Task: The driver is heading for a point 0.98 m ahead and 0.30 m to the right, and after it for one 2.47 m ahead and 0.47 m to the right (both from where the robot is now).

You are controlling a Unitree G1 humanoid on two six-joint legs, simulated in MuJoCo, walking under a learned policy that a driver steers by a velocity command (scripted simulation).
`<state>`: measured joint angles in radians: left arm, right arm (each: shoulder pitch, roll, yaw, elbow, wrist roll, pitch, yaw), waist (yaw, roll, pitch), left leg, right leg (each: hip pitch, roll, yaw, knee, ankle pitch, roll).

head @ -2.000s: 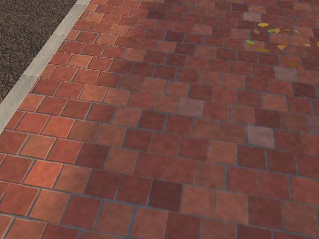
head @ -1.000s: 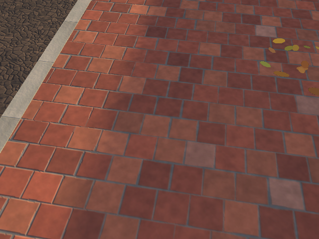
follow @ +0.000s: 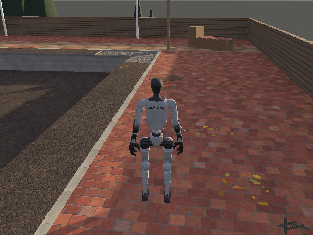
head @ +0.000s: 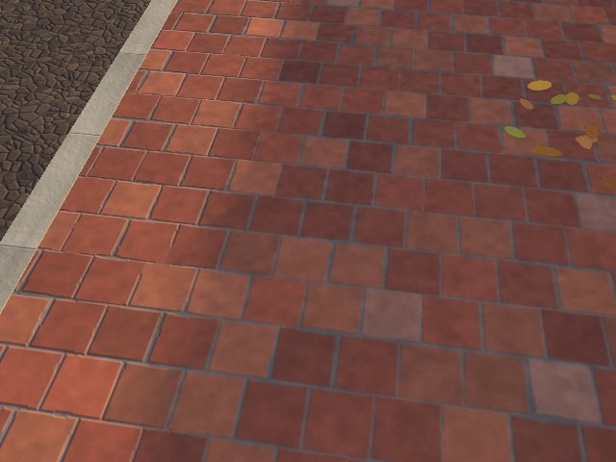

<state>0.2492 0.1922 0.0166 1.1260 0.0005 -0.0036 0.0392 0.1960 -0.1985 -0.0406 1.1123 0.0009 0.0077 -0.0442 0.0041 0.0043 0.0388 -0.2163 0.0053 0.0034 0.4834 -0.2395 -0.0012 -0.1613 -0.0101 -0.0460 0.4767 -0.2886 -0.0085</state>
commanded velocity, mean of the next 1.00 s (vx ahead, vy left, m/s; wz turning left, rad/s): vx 0.40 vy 0.00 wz -0.19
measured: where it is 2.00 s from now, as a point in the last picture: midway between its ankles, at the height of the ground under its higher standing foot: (377, 319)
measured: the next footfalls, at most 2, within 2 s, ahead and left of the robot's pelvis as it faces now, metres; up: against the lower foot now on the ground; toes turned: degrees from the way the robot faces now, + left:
right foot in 0.74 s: +0.46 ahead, -0.08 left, +0.00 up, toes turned -8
left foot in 1.22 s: +0.78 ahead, +0.05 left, +0.00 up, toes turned -24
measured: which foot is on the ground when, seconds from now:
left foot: down 0.00-0.76, up 0.78-1.00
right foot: down 0.00-0.26, up 0.28-0.72, down 0.74-1.00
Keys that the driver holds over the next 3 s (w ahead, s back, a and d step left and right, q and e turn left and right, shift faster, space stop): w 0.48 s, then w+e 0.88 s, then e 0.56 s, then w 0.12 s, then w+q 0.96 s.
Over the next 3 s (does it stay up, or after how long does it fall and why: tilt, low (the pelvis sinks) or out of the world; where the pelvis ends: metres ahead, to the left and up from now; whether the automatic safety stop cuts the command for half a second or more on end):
stays up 1.13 -0.34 -0.03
